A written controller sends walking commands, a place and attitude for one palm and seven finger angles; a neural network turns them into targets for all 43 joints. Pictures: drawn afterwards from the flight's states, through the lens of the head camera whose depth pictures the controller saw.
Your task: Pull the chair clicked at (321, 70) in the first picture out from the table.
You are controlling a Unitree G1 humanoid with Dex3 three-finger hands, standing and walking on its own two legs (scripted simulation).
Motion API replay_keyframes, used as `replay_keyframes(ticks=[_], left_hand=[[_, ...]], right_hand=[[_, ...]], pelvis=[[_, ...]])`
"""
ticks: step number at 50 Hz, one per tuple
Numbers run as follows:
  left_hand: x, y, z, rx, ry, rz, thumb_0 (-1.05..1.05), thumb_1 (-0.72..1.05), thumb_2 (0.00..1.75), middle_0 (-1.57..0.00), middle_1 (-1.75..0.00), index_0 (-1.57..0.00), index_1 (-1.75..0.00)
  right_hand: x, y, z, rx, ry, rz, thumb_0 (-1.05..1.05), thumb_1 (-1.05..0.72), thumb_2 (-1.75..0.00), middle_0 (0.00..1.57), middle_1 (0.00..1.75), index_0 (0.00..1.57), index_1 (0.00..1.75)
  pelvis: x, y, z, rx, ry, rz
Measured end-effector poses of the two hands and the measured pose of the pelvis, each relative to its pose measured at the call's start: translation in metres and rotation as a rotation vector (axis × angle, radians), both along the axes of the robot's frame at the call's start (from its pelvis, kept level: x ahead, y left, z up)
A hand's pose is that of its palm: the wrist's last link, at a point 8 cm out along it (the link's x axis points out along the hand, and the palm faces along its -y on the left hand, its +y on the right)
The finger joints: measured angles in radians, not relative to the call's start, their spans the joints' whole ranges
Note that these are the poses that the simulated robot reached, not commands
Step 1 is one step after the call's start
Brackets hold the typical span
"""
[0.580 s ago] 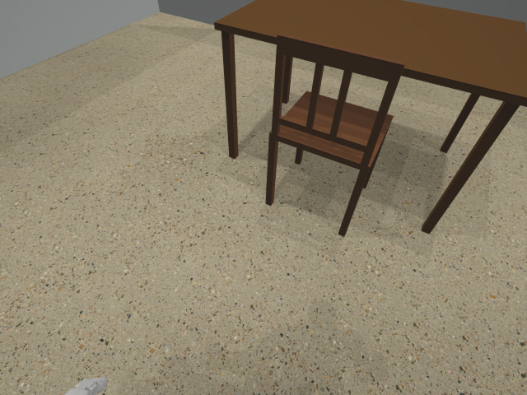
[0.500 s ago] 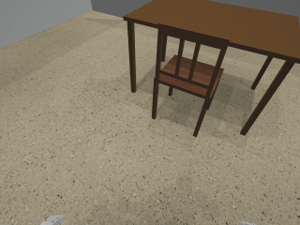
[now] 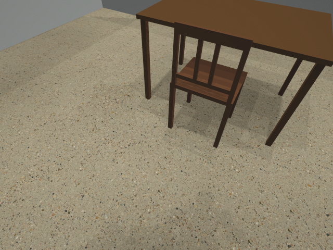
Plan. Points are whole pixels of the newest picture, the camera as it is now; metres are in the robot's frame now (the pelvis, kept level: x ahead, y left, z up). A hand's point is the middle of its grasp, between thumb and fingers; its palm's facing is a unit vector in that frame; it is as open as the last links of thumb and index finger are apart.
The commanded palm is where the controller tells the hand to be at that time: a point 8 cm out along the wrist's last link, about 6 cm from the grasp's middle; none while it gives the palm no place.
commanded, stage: stand and wait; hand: left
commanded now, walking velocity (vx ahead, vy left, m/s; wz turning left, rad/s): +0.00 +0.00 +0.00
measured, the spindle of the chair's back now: (197, 60) +1.11 -0.12 -0.12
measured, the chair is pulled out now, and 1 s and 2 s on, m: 0.00 0.00 0.00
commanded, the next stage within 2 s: look at it before walking up in 0.24 s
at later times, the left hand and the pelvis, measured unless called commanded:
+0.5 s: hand out of the picture +0.08 +0.23 -0.15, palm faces -0.03 -0.94 -0.33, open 7.4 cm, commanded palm none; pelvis +0.00 -0.01 +0.00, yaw +0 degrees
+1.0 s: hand out of the picture +0.08 +0.24 -0.15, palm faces -0.03 -0.94 -0.33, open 7.4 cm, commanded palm none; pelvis +0.01 -0.01 +0.00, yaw +0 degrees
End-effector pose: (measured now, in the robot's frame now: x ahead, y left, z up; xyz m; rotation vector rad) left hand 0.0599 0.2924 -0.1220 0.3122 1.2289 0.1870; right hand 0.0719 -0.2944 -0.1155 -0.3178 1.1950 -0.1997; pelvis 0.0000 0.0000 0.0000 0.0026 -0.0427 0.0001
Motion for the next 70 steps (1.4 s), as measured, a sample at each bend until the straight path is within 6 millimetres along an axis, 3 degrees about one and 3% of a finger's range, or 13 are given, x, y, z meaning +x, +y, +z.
replay_keyframes(ticks=[12, 27, 51, 57, 65, 67, 70], left_hand=[[0.001, -0.007, 0.003, 0.006, -0.004, -0.005, 0.01, 0.90, 0.90, -0.20, -0.30, -0.21, -0.30], [0.014, -0.016, 0.005, -0.002, -0.028, -0.018, 0.01, 0.90, 0.90, -0.20, -0.30, -0.21, -0.30], [0.017, -0.013, 0.003, 0.001, -0.009, -0.004, 0.01, 0.90, 0.90, -0.20, -0.30, -0.21, -0.30], [0.003, -0.027, -0.012, -0.055, 0.030, 0.036, 0.01, 0.90, 0.90, -0.20, -0.30, -0.20, -0.30], [-0.032, -0.034, -0.044, -0.164, 0.184, 0.144, 0.01, 0.90, 0.90, -0.20, -0.30, -0.20, -0.30], [-0.028, -0.035, -0.042, -0.175, 0.232, 0.134, 0.01, 0.91, 0.90, -0.20, -0.30, -0.20, -0.30], [-0.001, -0.035, -0.036, -0.187, 0.230, 0.126, 0.01, 0.91, 0.90, -0.20, -0.30, -0.20, -0.30]], right_hand=[[-0.014, -0.006, -0.004, 0.012, 0.031, -0.013, 0.01, -0.90, -0.90, 0.20, 0.30, 0.20, 0.30], [-0.004, -0.010, -0.003, 0.016, 0.013, -0.008, 0.00, -0.90, -0.90, 0.20, 0.30, 0.20, 0.30], [0.009, -0.007, -0.001, 0.010, 0.015, 0.000, 0.00, -0.90, -0.90, 0.20, 0.30, 0.20, 0.30], [0.001, 0.014, -0.015, 0.052, 0.074, -0.001, 0.00, -0.90, -0.90, 0.20, 0.30, 0.20, 0.30], [-0.003, 0.066, -0.025, 0.091, 0.160, -0.027, 0.00, -0.90, -0.90, 0.20, 0.30, 0.20, 0.30], [-0.009, 0.078, -0.024, 0.103, 0.170, -0.063, 0.00, -0.90, -0.90, 0.20, 0.30, 0.20, 0.30], [-0.022, 0.096, -0.018, 0.124, 0.240, -0.104, 0.00, -0.90, -0.90, 0.20, 0.30, 0.20, 0.30]], pelvis=[[-0.003, -0.007, 0.001, 0.001, 0.003, 0.001], [-0.001, -0.012, 0.002, 0.001, 0.010, -0.003], [0.009, -0.011, 0.003, 0.000, 0.013, -0.002], [0.027, -0.007, -0.003, -0.011, 0.022, 0.014], [0.069, 0.019, -0.013, -0.015, 0.026, 0.042], [0.082, 0.023, -0.010, -0.016, 0.030, 0.036], [0.100, 0.026, -0.004, -0.019, 0.034, 0.052]])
